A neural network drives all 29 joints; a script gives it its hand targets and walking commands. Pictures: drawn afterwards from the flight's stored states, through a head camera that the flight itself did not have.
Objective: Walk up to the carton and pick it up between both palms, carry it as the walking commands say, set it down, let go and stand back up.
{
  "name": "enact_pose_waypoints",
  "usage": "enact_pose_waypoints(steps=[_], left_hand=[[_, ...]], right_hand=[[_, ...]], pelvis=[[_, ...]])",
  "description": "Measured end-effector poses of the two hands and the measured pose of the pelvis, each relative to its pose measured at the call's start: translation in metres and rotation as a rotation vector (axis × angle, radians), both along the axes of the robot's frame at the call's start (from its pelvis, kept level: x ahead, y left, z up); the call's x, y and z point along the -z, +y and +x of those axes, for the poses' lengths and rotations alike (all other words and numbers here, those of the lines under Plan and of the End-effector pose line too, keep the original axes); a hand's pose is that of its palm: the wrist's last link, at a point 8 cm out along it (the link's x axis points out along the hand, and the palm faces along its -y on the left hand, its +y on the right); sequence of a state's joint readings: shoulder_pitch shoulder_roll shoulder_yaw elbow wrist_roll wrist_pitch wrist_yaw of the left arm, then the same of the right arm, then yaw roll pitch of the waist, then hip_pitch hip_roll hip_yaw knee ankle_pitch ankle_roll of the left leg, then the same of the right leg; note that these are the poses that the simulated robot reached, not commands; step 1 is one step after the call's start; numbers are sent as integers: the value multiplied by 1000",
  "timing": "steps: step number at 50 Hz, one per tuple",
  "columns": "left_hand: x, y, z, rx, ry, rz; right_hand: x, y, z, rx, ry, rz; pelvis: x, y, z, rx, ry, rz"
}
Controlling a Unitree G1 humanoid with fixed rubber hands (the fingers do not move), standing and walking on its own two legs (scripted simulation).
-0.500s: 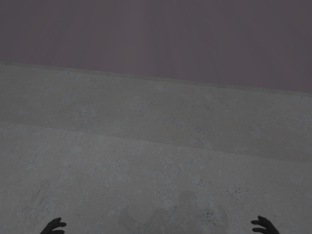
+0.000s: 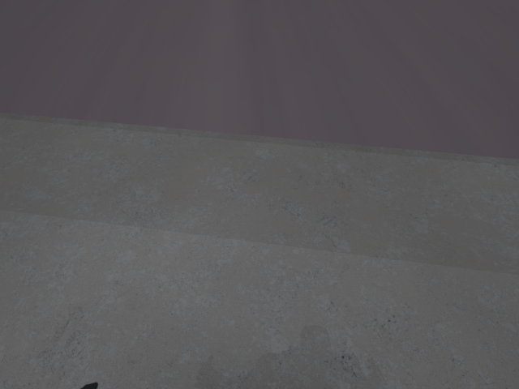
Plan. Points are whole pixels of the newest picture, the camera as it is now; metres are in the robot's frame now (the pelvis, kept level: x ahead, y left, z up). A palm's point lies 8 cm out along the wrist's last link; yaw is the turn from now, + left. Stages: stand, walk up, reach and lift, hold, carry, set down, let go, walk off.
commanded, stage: stand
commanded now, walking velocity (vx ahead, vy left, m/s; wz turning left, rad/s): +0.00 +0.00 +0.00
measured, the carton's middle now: out of the picture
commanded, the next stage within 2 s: walk up in 0.10 s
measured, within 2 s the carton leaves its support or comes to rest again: neither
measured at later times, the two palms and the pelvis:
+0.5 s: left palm out of the picture +0.04 +0.30 -0.10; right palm out of the picture +0.09 -0.28 -0.12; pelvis -0.01 +0.00 +0.00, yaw +6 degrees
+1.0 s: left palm out of the picture -0.11 +0.30 -0.10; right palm out of the picture +0.16 -0.19 -0.13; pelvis -0.07 -0.01 +0.00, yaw +21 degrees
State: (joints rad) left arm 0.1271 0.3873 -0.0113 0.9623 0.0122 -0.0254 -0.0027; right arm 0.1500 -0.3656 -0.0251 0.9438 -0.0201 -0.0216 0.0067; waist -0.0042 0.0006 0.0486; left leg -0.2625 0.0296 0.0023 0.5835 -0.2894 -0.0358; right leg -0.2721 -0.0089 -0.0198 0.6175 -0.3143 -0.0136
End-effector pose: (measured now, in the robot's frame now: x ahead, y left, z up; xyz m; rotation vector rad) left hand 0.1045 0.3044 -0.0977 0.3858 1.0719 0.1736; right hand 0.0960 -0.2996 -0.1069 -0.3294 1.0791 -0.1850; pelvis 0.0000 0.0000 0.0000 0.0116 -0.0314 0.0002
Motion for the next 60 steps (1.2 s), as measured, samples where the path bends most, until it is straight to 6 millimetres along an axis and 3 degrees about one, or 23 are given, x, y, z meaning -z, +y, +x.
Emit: enact_pose_waypoints(steps=[6,15,20,24,30,36,40,44,48,51,60], left_hand=[[-3,3,-4,-12,18,0],[-6,8,-5,-20,40,-3],[-4,4,-11,-90,6,-6],[3,-2,-49,-148,50,-4],[20,-10,-114,-250,156,-58],[49,1,-150,-350,146,-120],[38,2,-164,-416,93,-126],[18,5,-183,-462,77,-90],[6,4,-202,-501,56,-29],[2,-9,-220,-522,52,5],[4,-51,-281,-606,106,-62]], right_hand=[[-1,0,-12,18,43,1],[-5,4,-11,23,50,-3],[8,5,-23,-3,174,9],[15,11,-10,-45,193,26],[8,47,23,-168,139,47],[13,81,42,-286,85,2],[9,94,39,-337,112,0],[9,106,47,-378,89,33],[15,109,57,-423,66,78],[23,103,62,-448,60,94],[4,89,50,-487,100,67]], pelvis=[[-5,2,-1,1,-6,-3],[-10,7,-1,7,-9,-7],[-6,2,-5,-70,5,-15],[-4,-3,-12,-103,12,-19],[-6,5,-23,-181,2,4],[13,22,-40,-260,-22,-20],[4,21,-50,-301,-29,-13],[-3,17,-58,-338,-21,-19],[-1,2,-63,-362,-9,-3],[4,-11,-68,-383,-14,-5],[-10,-19,-87,-512,-7,15]])
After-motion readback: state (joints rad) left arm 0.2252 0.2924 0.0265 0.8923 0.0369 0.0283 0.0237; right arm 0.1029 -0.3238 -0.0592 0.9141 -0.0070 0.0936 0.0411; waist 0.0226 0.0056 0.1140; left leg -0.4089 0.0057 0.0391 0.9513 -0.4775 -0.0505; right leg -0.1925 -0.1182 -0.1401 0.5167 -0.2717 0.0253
